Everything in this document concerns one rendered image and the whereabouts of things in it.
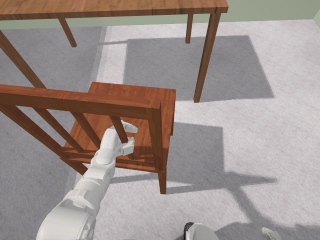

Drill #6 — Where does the table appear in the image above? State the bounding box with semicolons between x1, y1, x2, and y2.
0;0;229;103

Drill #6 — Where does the robot left forearm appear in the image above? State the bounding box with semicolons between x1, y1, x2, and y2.
36;148;116;240

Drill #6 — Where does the right robot hand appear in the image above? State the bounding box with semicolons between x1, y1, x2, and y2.
261;227;282;240

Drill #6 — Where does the right robot foot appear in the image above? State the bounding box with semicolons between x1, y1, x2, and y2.
183;222;194;240

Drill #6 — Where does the left robot hand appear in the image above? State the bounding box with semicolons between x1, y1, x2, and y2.
100;120;138;157

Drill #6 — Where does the robot left upper arm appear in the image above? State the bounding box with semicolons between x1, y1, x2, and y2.
38;206;96;240

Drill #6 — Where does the robot right thigh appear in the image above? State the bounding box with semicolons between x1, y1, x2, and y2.
185;225;219;240

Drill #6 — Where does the chair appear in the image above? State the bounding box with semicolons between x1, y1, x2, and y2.
0;81;176;195

